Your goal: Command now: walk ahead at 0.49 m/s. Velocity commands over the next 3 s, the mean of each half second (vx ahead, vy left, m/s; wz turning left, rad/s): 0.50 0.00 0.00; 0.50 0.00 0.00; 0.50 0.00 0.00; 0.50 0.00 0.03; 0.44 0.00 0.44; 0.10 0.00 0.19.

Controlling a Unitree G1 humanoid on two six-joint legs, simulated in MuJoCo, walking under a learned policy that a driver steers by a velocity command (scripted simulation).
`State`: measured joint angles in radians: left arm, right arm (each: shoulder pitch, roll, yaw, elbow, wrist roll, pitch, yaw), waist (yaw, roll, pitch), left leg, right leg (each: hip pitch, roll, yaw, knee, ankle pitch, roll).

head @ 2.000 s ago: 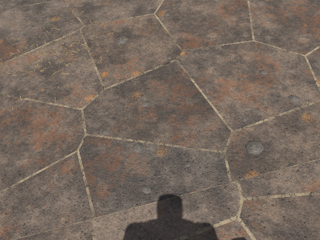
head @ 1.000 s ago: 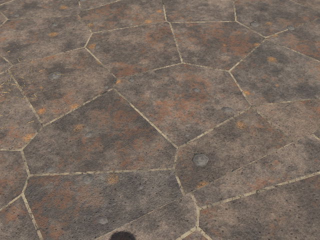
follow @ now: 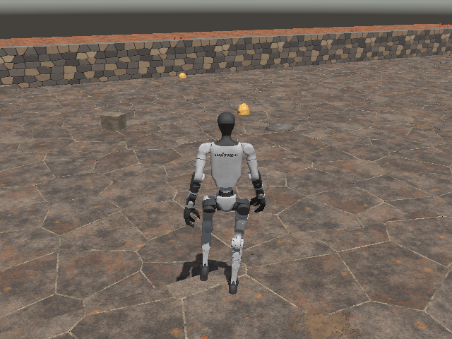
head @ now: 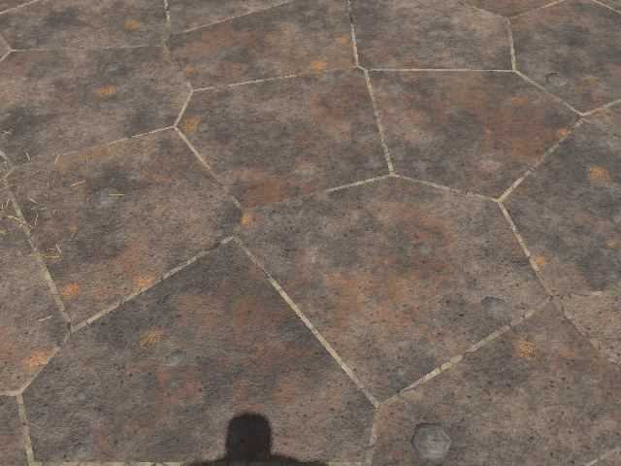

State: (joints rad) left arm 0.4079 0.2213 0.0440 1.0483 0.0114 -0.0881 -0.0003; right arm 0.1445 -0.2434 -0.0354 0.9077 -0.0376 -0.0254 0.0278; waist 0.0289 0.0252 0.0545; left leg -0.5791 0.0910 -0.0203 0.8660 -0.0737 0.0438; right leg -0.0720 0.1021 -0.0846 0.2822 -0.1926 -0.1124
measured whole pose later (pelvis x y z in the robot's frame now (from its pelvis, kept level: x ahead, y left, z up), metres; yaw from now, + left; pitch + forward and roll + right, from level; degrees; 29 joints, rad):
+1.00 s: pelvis +0.59 +0.04 -0.15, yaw +0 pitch +0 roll +1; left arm 0.24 0.20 0.05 0.96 0.02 -0.07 -0.01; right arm 0.32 -0.22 -0.06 0.97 -0.03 -0.05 0.02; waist -0.02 0.03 0.03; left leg -0.45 0.05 0.02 1.11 -0.32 0.06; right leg -0.26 0.02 -0.09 0.45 -0.20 -0.08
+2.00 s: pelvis +1.12 +0.05 -0.17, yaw +2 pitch +0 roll +0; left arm 0.09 0.20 0.06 0.91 0.03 -0.08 -0.01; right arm 0.40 -0.19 -0.05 1.06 -0.01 -0.07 -0.01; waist -0.04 0.02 0.07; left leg -0.20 -0.02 0.00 1.05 -0.40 0.09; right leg -0.39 0.01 -0.12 0.55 -0.17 -0.10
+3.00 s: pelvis +1.45 +0.11 -0.16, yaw +21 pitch +0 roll +1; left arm 0.25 0.19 0.04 0.97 0.02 0.02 0.05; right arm 0.24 -0.19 -0.01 0.96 -0.02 -0.01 -0.02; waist 0.00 -0.02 0.00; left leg -0.22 -0.11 0.05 0.40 -0.19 0.10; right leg -0.21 -0.04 0.00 0.47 -0.25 0.01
